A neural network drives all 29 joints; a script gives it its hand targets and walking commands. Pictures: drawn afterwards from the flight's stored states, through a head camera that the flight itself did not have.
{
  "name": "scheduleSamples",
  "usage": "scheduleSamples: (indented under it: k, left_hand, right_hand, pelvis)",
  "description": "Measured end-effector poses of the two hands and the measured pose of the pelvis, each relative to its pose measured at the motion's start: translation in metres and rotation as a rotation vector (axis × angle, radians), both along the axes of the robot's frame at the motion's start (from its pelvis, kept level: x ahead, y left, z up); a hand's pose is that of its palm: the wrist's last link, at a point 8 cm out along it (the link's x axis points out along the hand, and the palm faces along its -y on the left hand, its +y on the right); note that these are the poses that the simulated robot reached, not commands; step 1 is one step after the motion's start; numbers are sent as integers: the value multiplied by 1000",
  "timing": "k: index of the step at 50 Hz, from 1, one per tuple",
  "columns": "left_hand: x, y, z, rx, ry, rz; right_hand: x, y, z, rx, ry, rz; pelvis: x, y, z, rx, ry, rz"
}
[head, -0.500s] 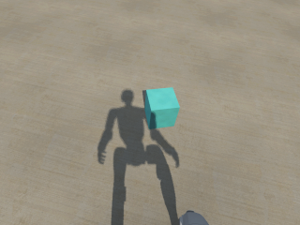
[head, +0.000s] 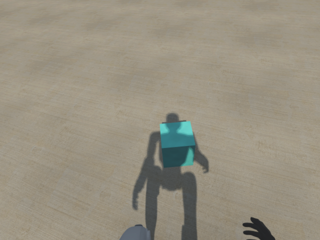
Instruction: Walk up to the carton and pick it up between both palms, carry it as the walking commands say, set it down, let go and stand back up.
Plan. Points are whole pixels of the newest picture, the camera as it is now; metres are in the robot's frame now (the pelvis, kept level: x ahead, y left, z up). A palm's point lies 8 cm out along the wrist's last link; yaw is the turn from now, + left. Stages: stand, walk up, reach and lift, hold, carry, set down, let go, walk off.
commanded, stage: walk up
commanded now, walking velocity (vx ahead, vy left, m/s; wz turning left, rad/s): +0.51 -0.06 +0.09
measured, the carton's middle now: (176, 144) +0.83 +0.01 -0.66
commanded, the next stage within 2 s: none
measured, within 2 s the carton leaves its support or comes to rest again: neither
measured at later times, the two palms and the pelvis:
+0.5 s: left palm (97, 184) +0.31 +0.27 -0.14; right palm (257, 216) +0.23 -0.23 -0.13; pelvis +0.26 +0.02 +0.00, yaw +1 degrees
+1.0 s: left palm (93, 184) +0.31 +0.28 -0.13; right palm (251, 179) +0.35 -0.25 -0.15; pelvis +0.26 +0.01 -0.01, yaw +3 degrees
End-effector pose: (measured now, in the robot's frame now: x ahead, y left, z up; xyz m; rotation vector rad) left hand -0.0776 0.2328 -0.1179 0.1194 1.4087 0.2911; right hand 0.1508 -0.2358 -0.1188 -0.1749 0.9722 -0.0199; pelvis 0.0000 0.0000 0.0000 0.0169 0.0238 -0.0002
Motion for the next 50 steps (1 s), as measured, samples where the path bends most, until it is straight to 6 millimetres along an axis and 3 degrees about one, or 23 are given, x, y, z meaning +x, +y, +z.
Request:
scheduleSamples:
  k: [4, 7, 10, 13, 16, 20, 23, 26, 30, 35, 42, 46, 50]
  left_hand:
    - [4, -19, -2, -25, 96, 54]
    - [17, -30, -3, -47, 167, 79]
    - [42, -31, -5, -57, 227, 101]
    - [82, -19, -12, -62, 269, 103]
    - [154, 6, -24, -43, 210, 62]
    - [274, 34, -27, -12, 47, -72]
    - [351, 39, -26, -16, -62, -137]
    - [408, 29, -24, -34, -151, -154]
    - [452, 6, -23, -38, -217, -165]
    - [468, -12, -27, 13, -251, -168]
    - [424, 12, -9, 103, -170, -105]
    - [405, 28, -6, 117, -161, -92]
    - [387, 44, -17, 95, -160, -80]
  right_hand:
    - [71, 14, -2, 22, -41, 44]
    - [125, 31, -7, 44, -68, 74]
    - [174, 51, -18, 55, -67, 100]
    - [202, 61, -31, 44, -38, 78]
    - [187, 46, -39, 0, 62, 12]
    - [134, 18, -29, -74, 254, -104]
    - [98, 9, -16, -105, 374, -153]
    - [78, 7, -8, -111, 466, -176]
    - [85, 2, -13, -94, 513, -187]
    - [130, -15, -45, -71, 466, -183]
    - [193, -29, -46, -86, 363, -115]
    - [207, -25, -39, -97, 311, -103]
    - [202, -11, -32, -112, 268, -93]
  pelvis:
    - [42, -2, -5, 5, 0, 1]
    - [77, 2, -11, 17, 3, -2]
    - [115, 9, -19, 24, 4, 1]
    - [163, 20, -27, 2, -6, -7]
    - [196, 25, -26, -3, -13, -8]
    - [228, 26, -11, -20, -23, 0]
    - [248, 22, -3, -33, -28, 11]
    - [266, 16, 0, -36, -31, 20]
    - [285, 4, -2, -23, -36, 28]
    - [304, -12, -19, 15, -43, 33]
    - [292, -12, -12, 34, -31, 49]
    - [279, -6, -11, 38, -21, 52]
    - [262, 7, -15, 24, -21, 52]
